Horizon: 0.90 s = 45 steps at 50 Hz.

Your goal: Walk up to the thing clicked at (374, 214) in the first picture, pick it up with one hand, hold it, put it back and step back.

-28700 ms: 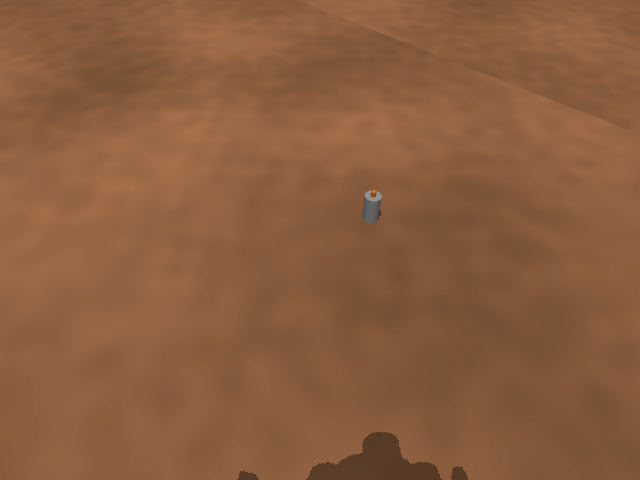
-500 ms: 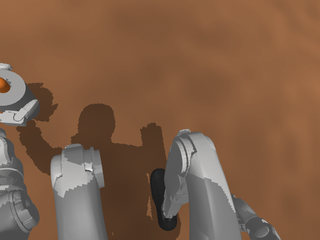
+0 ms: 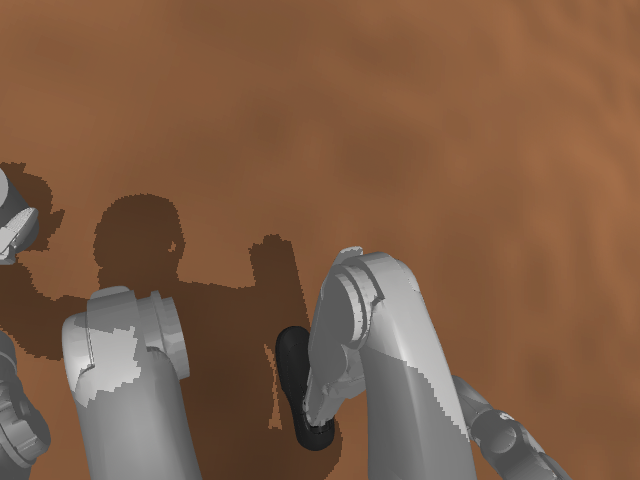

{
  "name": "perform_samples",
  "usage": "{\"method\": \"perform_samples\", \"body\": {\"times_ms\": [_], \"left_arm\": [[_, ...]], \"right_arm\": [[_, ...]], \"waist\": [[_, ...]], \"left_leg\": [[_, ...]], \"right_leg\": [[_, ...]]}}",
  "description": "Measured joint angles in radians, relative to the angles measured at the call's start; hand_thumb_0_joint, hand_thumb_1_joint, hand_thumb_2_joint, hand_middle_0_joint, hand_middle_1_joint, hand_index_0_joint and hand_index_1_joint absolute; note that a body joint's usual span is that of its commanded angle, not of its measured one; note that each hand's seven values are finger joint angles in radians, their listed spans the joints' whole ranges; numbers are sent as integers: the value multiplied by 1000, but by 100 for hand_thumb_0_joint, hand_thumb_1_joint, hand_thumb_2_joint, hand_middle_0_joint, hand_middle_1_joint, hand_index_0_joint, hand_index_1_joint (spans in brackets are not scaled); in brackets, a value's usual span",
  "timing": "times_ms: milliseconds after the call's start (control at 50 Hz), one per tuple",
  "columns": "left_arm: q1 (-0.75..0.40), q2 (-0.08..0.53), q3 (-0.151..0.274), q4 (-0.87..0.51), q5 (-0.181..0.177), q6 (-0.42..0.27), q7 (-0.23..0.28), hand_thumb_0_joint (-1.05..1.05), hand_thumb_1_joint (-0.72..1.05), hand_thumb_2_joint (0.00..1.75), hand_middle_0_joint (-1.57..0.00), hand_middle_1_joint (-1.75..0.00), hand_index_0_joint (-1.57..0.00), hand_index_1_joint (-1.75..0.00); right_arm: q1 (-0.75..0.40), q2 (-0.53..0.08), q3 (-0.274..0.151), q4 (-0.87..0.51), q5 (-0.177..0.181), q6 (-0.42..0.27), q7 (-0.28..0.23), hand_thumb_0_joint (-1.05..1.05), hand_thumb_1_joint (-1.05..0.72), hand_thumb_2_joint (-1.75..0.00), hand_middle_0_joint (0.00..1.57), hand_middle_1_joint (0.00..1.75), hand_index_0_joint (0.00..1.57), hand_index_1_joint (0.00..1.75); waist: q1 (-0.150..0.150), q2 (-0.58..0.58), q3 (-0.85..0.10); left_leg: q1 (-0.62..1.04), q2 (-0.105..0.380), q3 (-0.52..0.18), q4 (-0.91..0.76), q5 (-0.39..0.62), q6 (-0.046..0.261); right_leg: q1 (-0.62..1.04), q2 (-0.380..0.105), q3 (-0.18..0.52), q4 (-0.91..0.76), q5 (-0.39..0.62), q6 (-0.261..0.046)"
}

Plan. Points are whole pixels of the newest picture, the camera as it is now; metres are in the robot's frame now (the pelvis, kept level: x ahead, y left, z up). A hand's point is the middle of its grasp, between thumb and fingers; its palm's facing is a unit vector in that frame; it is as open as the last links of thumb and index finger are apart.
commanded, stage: lower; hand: left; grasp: from the side
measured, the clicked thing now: out of the picture +0.43 +0.30 -0.14
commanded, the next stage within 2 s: loosen in 1.14 s
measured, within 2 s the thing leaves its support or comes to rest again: rests again in 1.14 s
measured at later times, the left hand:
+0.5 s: hand out of the picture +0.43 +0.30 -0.17, palm faces +0.40 -0.92 +0.01, open 10.1 cm
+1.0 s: hand out of the picture +0.43 +0.29 -0.19, palm faces +0.41 -0.91 +0.00, open 10.1 cm
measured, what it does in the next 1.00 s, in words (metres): stands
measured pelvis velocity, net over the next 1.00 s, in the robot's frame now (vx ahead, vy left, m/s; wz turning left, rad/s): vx -0.01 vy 0.01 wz -0.07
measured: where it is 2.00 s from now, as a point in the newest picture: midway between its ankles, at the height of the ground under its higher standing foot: (239, 439)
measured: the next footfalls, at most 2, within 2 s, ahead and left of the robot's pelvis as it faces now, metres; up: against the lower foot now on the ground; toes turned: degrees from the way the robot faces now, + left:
none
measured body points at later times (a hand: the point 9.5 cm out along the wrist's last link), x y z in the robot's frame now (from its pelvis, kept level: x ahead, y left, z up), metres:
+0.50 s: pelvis -0.01 +0.01 -0.01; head +0.23 +0.17 +0.33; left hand +0.40 +0.34 -0.16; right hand +0.13 -0.26 -0.06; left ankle +0.07 +0.12 -0.26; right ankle +0.13 -0.11 -0.26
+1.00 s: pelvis -0.01 +0.01 -0.01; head +0.24 +0.18 +0.32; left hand +0.40 +0.34 -0.18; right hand +0.14 -0.25 -0.05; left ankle +0.07 +0.12 -0.26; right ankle +0.13 -0.11 -0.26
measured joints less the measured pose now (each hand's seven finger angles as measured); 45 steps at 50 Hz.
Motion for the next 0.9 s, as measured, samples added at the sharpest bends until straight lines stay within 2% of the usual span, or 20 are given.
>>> {"method": "perform_samples", "body": {"times_ms": [140,240,380,600,780,900], "left_arm": [[-10,53,9,32,4,-50,8,-1,-42,110,-71,-98,-75,-97],[-13,84,-6,57,3,-60,8,-1,-42,110,-71,-98,-75,-97],[-7,94,-8,91,-5,-77,30,-1,-42,110,-71,-98,-75,-97],[-15,150,-6,134,19,-121,69,-1,-42,110,-71,-98,-75,-97],[-7,161,-9,153,3,-137,86,-1,-42,110,-71,-98,-75,-97],[-4,173,-2,155,5,-153,97,-1,-42,110,-71,-98,-75,-97]], "right_arm": [[-31,-10,40,-3,-30,-5,-2,0,-93,-91,20,30,20,30],[-43,-17,62,-10,-43,-4,-4,0,-93,-91,20,30,20,30],[-56,-25,94,-23,-57,-1,-1,0,-93,-91,20,30,20,30],[-80,-29,139,-40,-82,4,-1,0,-92,-91,20,30,20,30],[-93,-35,165,-54,-91,2,1,0,-92,-91,21,30,20,30],[-112,-35,178,-59,-100,3,-2,0,-91,-91,21,30,20,30]], "waist": [[-9,-35,37],[-13,-44,55],[-19,-56,76],[-29,-87,108],[-32,-97,126],[-33,-113,139]], "left_leg": [[3,0,-21,25,-1,3],[9,1,-31,36,-6,8],[22,0,-48,43,-5,10],[30,3,-74,60,-2,14],[40,5,-89,64,-9,13],[45,6,-99,70,-11,11]], "right_leg": [[12,6,-16,7,7,7],[27,11,-24,5,7,14],[48,16,-37,-2,12,21],[65,27,-56,-7,27,28],[77,33,-67,-14,28,33],[82,37,-74,-15,33,34]]}}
